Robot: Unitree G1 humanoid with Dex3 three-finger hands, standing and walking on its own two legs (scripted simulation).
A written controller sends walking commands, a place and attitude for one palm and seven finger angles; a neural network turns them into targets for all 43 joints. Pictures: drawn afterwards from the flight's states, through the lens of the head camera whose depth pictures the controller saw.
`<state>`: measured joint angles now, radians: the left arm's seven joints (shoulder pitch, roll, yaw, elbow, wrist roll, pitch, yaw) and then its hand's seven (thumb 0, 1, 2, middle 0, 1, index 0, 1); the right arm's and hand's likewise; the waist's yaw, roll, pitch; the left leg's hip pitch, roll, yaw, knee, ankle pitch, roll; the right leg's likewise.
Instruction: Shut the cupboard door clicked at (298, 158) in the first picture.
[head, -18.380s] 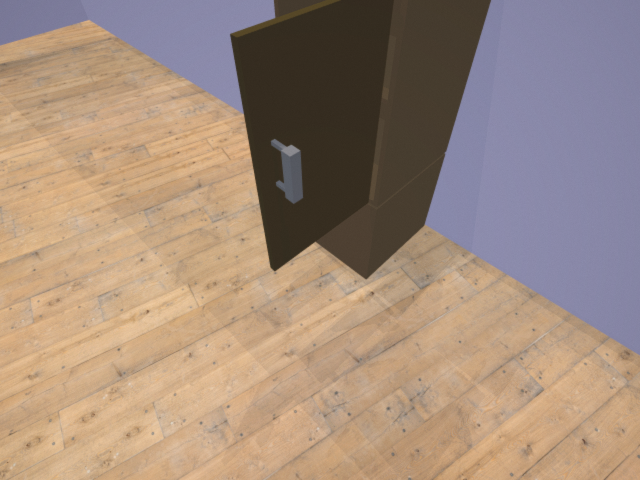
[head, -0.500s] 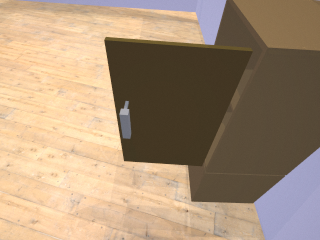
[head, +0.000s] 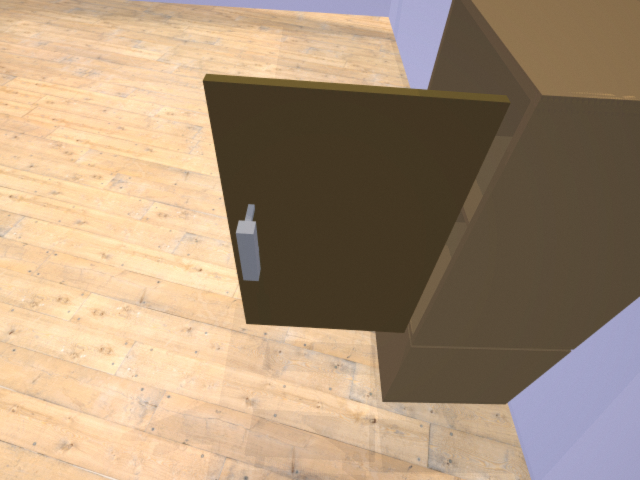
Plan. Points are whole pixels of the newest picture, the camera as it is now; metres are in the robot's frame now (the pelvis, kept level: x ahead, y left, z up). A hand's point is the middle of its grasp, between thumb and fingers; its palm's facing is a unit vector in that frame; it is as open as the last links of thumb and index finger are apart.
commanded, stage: raise the hand and make a fist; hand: left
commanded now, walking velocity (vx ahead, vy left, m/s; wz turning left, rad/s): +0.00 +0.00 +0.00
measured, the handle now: (251, 242) +0.47 +0.14 -0.02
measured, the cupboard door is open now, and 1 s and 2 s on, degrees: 88 88 88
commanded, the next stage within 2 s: bring the fist close to the handle in 1.88 s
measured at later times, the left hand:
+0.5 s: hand (189, 478) +0.14 +0.16 -0.06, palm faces +0.11 -0.99 -0.05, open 5.6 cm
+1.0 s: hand (196, 432) +0.18 +0.16 -0.04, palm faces -0.01 -1.00 -0.02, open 3.4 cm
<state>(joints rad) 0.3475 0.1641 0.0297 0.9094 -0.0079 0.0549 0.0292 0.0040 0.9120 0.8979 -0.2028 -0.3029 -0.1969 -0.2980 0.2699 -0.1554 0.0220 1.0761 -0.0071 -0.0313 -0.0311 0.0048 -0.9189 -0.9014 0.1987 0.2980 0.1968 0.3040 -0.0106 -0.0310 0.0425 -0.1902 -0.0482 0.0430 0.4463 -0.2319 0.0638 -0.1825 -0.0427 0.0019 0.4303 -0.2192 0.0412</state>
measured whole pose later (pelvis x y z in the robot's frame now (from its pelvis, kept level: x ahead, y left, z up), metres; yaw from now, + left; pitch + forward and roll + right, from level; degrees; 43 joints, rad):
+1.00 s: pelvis -0.01 -0.02 -0.10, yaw +1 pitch +16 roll -2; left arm 0.49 0.23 0.13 -0.10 -0.31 -0.42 -0.29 0.01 0.90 0.90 -0.98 -1.15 -0.97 -1.15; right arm 0.25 -0.25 -0.03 0.51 0.03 -0.19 -0.07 0.01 -0.90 -0.90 0.20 0.30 0.20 0.30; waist 0.01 0.03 -0.16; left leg -0.94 -0.01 0.00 1.21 -0.55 0.04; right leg -0.93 0.01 -0.09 1.16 -0.52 -0.04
